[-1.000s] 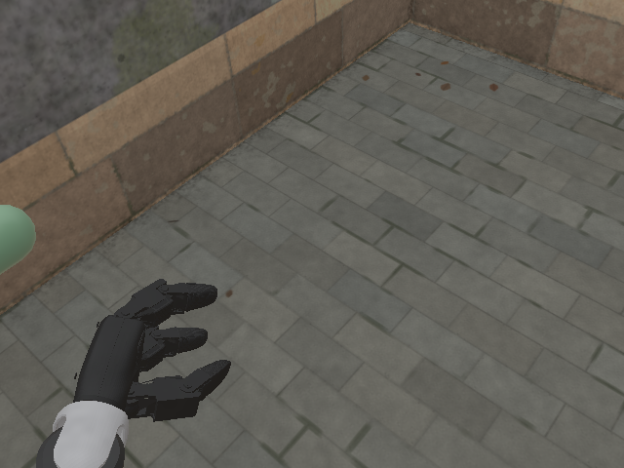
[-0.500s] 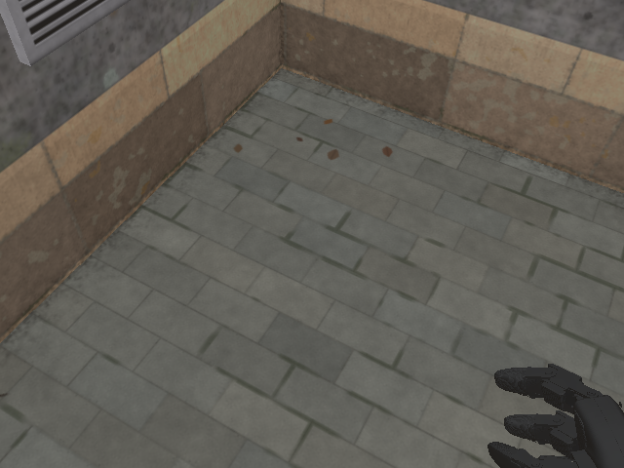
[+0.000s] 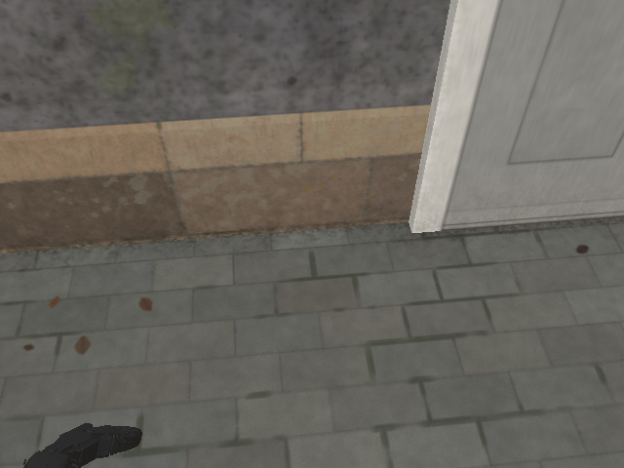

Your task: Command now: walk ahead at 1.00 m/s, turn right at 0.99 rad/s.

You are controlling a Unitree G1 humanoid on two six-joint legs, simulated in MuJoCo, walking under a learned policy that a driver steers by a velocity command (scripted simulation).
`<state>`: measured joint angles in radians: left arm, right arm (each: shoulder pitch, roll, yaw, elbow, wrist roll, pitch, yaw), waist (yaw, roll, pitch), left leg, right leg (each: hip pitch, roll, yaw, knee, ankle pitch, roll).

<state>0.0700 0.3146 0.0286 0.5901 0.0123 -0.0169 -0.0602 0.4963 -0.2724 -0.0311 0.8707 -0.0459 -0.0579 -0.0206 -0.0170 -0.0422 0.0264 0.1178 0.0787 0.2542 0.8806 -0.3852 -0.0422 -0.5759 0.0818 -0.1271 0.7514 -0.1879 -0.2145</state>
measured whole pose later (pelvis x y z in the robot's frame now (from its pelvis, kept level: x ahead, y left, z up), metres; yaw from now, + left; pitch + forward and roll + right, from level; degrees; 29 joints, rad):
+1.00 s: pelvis +0.49 +0.00 +0.05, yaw -21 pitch -1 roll +0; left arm 0.13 0.20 0.00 0.80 0.01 -0.01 0.02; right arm 0.22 -0.22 0.01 0.89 -0.04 -0.06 -0.05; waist -0.03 0.01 0.01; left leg -0.27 0.00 0.02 0.49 -0.20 0.00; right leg -0.26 0.02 0.07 0.52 -0.24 0.00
